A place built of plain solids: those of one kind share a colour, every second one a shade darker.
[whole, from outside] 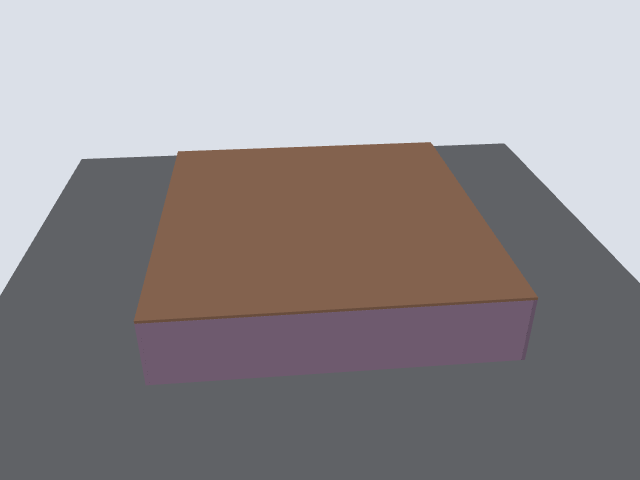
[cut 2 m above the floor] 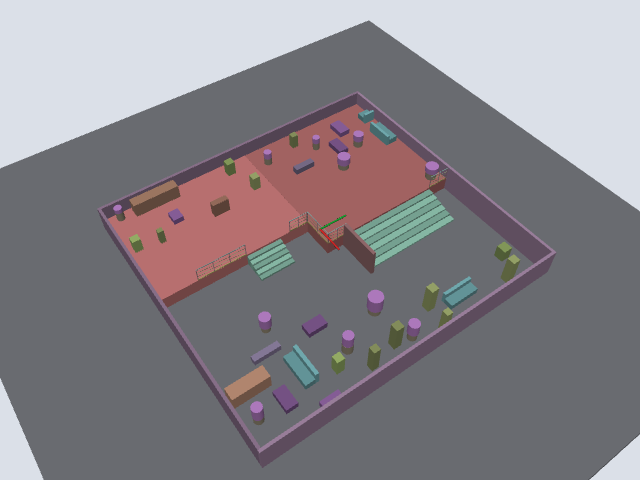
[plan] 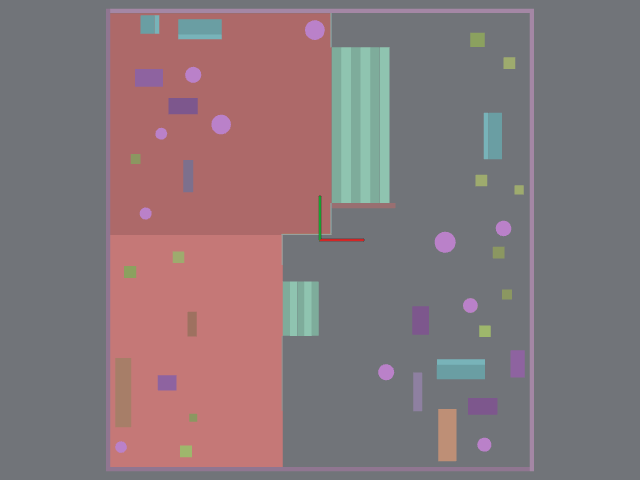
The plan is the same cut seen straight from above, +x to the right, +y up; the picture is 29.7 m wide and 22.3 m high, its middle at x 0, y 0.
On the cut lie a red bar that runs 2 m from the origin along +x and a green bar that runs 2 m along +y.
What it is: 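A room whose floor changes level by 0.96 m; the upper floor's rim is guarded but for openings; in an opening a masonry flight goes down, or there is a bare drop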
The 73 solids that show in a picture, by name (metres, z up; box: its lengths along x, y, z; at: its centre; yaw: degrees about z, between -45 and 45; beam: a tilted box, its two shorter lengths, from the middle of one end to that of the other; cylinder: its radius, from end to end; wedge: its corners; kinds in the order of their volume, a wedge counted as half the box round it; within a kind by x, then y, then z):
{
 "floor_1": {"box": [8.02, 10.77, 1.01], "at": [-5.74, -5.16, 0.45]},
 "floor_2": {"box": [10.29, 10.31, 1.01], "at": [-4.6, 5.39, 0.45]},
 "roof_1": {"box": [19.9, 21.48, 0.16], "at": [0.0, 0.0, 3.99]},
 "wall_1": {"box": [0.2, 21.48, 3.96], "at": [-9.85, 0.0, 1.93]},
 "wall_2": {"box": [19.5, 0.2, 3.96], "at": [0.0, -10.64, 1.93]},
 "wall_3": {"box": [19.5, 0.2, 3.96], "at": [0.0, 10.64, 1.93]},
 "wall_4": {"box": [0.2, 21.48, 3.96], "at": [9.85, 0.0, 1.93]},
 "tread_1": {"box": [0.33, 2.53, 0.85], "at": [-1.56, -3.19, 0.37]},
 "tread_2": {"box": [0.33, 2.53, 0.69], "at": [-1.23, -3.19, 0.29]},
 "tread_3": {"box": [0.33, 2.53, 0.53], "at": [-0.9, -3.19, 0.21]},
 "tread_4": {"box": [0.33, 2.53, 0.37], "at": [-0.56, -3.19, 0.13]},
 "tread_5": {"box": [0.33, 2.53, 0.21], "at": [-0.23, -3.19, 0.05]},
 "tread_6": {"box": [0.45, 7.23, 0.87], "at": [0.77, 5.33, 0.39]},
 "tread_7": {"box": [0.45, 7.23, 0.73], "at": [1.21, 5.33, 0.32]},
 "tread_8": {"box": [0.45, 7.23, 0.6], "at": [1.66, 5.33, 0.25]},
 "tread_9": {"box": [0.45, 7.23, 0.46], "at": [2.11, 5.33, 0.18]},
 "tread_10": {"box": [0.45, 7.23, 0.32], "at": [2.56, 5.33, 0.11]},
 "tread_11": {"box": [0.45, 7.23, 0.19], "at": [3.01, 5.33, 0.04]},
 "column_1": {"box": [0.46, 0.46, 2.95], "at": [-8.57, 3.77, 2.43]},
 "column_2": {"box": [0.54, 0.54, 2.95], "at": [-6.57, -0.8, 2.43]},
 "column_3": {"box": [0.37, 0.37, 2.95], "at": [-5.88, -8.26, 2.43]},
 "column_4": {"box": [0.55, 0.55, 3.96], "at": [7.5, 2.77, 1.93]},
 "column_5": {"box": [0.54, 0.54, 3.96], "at": [8.3, -0.59, 1.93]},
 "column_6": {"box": [0.47, 0.47, 3.96], "at": [8.69, -2.53, 1.93]},
 "column_7": {"box": [0.55, 0.55, 3.96], "at": [8.79, 8.22, 1.93]},
 "column_8": {"box": [0.43, 0.43, 3.96], "at": [9.25, 2.33, 1.93]},
 "desk_1": {"box": [0.75, 3.23, 1.01], "at": [-9.14, -7.09, 1.46]},
 "desk_2": {"box": [0.85, 2.44, 1.12], "at": [5.92, -9.06, 0.51]},
 "bush_1": {"cylinder": 0.27, "from": [-9.24, -9.62, 1.66], "to": [-9.24, -9.62, 2.59]},
 "bush_2": {"cylinder": 0.28, "from": [-8.1, 1.23, 1.51], "to": [-8.1, 1.23, 2.48]},
 "bush_3": {"cylinder": 0.27, "from": [-7.37, 4.94, 1.57], "to": [-7.37, 4.94, 2.27]},
 "bush_4": {"cylinder": 0.37, "from": [-5.89, 7.67, 1.5], "to": [-5.89, 7.67, 2.48]},
 "bush_5": {"cylinder": 0.46, "from": [-4.59, 5.36, 1.44], "to": [-4.59, 5.36, 2.34]},
 "bush_6": {"cylinder": 0.46, "from": [-0.24, 9.75, 1.55], "to": [-0.24, 9.75, 2.19]},
 "bush_7": {"cylinder": 0.37, "from": [3.07, -6.14, 0.53], "to": [3.07, -6.14, 1.33]},
 "bush_8": {"cylinder": 0.49, "from": [5.81, -0.11, 0.52], "to": [5.81, -0.11, 1.53]},
 "bush_9": {"cylinder": 0.34, "from": [6.99, -3.04, 0.75], "to": [6.99, -3.04, 1.56]},
 "bush_10": {"cylinder": 0.33, "from": [7.64, -9.51, 0.57], "to": [7.64, -9.51, 1.54]},
 "bush_11": {"cylinder": 0.36, "from": [8.53, 0.54, 0.64], "to": [8.53, 0.54, 1.49]},
 "seat_1": {"box": [0.66, 0.86, 0.42], "at": [-8.01, 10.01, 1.17]},
 "seat_2": {"box": [0.22, 0.86, 0.8], "at": [-7.57, 10.01, 1.36]},
 "seat_3": {"box": [2.02, 0.22, 0.82], "at": [-5.57, 9.44, 1.37]},
 "seat_4": {"box": [2.02, 0.71, 0.46], "at": [-5.57, 9.9, 1.19]},
 "seat_5": {"box": [2.23, 0.68, 0.51], "at": [6.54, -6.13, 0.2]},
 "seat_6": {"box": [2.23, 0.25, 0.97], "at": [6.54, -5.67, 0.43]},
 "seat_7": {"box": [0.22, 2.16, 0.83], "at": [7.71, 4.83, 0.37]},
 "seat_8": {"box": [0.64, 2.16, 0.46], "at": [8.14, 4.83, 0.18]},
 "table_1": {"box": [1.3, 0.83, 0.39], "at": [-7.94, 7.53, 1.16]},
 "table_2": {"box": [0.87, 0.71, 0.39], "at": [-7.1, -6.63, 1.16]},
 "table_3": {"box": [1.36, 0.76, 0.39], "at": [-6.36, 6.22, 1.15]},
 "table_4": {"box": [0.78, 1.32, 0.48], "at": [4.68, -3.74, 0.19]},
 "table_5": {"box": [1.38, 0.79, 0.48], "at": [7.56, -7.73, 0.19]},
 "table_6": {"box": [0.67, 1.27, 0.5], "at": [9.18, -5.76, 0.2]},
 "pot_1": {"cylinder": 0.26, "from": [-9.24, -9.62, 0.96], "to": [-9.24, -9.62, 1.66]},
 "pot_2": {"cylinder": 0.28, "from": [-8.1, 1.23, 0.96], "to": [-8.1, 1.23, 1.51]},
 "pot_3": {"cylinder": 0.34, "from": [-5.89, 7.67, 0.96], "to": [-5.89, 7.67, 1.5]},
 "pot_4": {"cylinder": 0.39, "from": [-4.59, 5.36, 0.96], "to": [-4.59, 5.36, 1.44]},
 "pot_5": {"cylinder": 0.38, "from": [-0.24, 9.75, 0.96], "to": [-0.24, 9.75, 1.55]},
 "pot_6": {"cylinder": 0.4, "from": [5.81, -0.11, 0.0], "to": [5.81, -0.11, 0.52]},
 "pot_7": {"cylinder": 0.35, "from": [6.99, -3.04, 0.0], "to": [6.99, -3.04, 0.75]},
 "pot_8": {"cylinder": 0.31, "from": [7.64, -9.51, 0.0], "to": [7.64, -9.51, 0.57]},
 "pot_9": {"cylinder": 0.3, "from": [8.53, 0.54, 0.0], "to": [8.53, 0.54, 0.64]},
 "cheek_1": {"box": [2.97, 0.24, 2.05], "at": [2.03, 1.6, 0.97]},
 "plinth_1": {"box": [0.57, 0.57, 1.05], "at": [-8.82, -1.49, 1.48]},
 "plinth_2": {"box": [0.55, 0.55, 0.98], "at": [-6.23, -9.82, 1.45]},
 "plinth_3": {"box": [0.67, 0.67, 0.99], "at": [7.32, 9.3, 0.45]},
 "plinth_4": {"box": [0.54, 0.54, 1.34], "at": [7.67, -4.24, 0.62]},
 "case_1": {"box": [0.44, 1.15, 1.7], "at": [-5.94, -3.91, 1.81]},
 "bench_1": {"box": [0.47, 1.5, 0.43], "at": [-6.12, 2.97, 1.17]},
 "bench_2": {"box": [0.42, 1.8, 0.48], "at": [4.54, -7.06, 0.19]},
 "gkerb_1": {"box": [0.048, 3.48, 0.09], "at": [-1.76, -6.19, 1.0]},
 "grail_1": {"box": [0.04, 3.48, 0.04], "at": [-1.76, -6.19, 1.93]},
 "grail_2": {"box": [2.33, 0.04, 0.04], "at": [-0.62, 0.26, 1.93]}
}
